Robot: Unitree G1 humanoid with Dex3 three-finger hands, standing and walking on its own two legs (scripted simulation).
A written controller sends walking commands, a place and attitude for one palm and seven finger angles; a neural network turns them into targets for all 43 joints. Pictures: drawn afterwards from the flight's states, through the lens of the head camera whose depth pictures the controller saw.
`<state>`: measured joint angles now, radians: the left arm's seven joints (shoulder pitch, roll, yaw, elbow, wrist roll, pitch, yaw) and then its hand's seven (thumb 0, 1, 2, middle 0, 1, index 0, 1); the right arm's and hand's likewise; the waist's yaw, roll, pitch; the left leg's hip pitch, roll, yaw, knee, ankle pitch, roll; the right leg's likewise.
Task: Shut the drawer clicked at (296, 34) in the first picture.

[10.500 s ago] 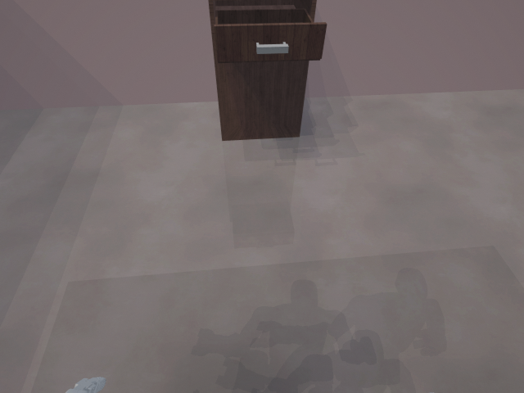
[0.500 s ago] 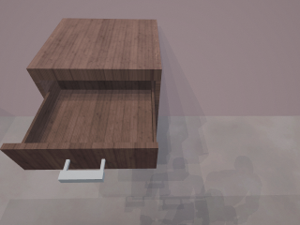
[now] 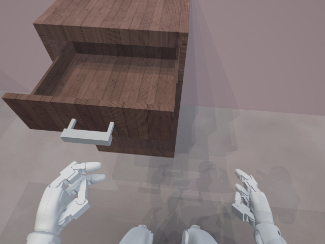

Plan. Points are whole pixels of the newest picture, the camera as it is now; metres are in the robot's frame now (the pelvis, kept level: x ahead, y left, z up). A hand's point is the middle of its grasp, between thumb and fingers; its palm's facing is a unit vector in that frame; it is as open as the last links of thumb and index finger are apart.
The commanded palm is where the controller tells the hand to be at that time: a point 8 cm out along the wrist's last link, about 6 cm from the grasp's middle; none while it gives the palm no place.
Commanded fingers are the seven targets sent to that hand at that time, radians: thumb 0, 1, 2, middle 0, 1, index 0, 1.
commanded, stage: raise the hand and make a fist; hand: left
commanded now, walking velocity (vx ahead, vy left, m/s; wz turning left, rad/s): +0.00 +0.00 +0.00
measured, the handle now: (89, 130) +0.38 +0.24 +0.03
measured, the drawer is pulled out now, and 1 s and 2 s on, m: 0.27 0.27 0.27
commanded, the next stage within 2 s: bring the fist close to the handle in 1.34 s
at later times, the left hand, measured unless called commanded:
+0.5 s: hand (67, 205) +0.17 +0.20 +0.10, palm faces +0.06 -1.00 -0.07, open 3.2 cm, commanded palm +0.13 +0.25 +0.10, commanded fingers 0.00 0.90 0.90 -1.28 -1.47 -1.28 -1.47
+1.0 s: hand (57, 201) +0.17 +0.20 +0.13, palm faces +0.03 -1.00 -0.04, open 3.3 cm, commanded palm +0.12 +0.25 +0.13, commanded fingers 0.00 0.90 0.90 -1.40 -1.60 -1.40 -1.60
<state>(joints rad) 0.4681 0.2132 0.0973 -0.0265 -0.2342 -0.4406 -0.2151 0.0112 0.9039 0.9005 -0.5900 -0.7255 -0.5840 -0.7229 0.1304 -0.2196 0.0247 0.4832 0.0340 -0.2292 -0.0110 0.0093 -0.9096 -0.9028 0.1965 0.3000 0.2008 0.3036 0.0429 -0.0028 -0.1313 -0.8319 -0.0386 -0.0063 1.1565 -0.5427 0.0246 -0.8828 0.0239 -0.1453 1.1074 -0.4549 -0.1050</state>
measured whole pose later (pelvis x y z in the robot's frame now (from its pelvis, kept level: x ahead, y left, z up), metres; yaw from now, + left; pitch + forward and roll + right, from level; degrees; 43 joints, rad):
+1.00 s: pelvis +0.03 +0.04 +0.04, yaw +0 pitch +8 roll -2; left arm 0.81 0.19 0.07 -0.40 -0.24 -0.31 -0.19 0.01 0.91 0.90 -1.39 -1.60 -1.39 -1.60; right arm 0.24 -0.21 0.03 0.50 0.04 -0.26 -0.02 0.01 -0.91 -0.90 0.20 0.30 0.20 0.30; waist 0.02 0.05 -0.14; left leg -0.60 -0.05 0.00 0.96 -0.51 0.07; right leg -0.63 0.03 -0.12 0.89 -0.40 -0.05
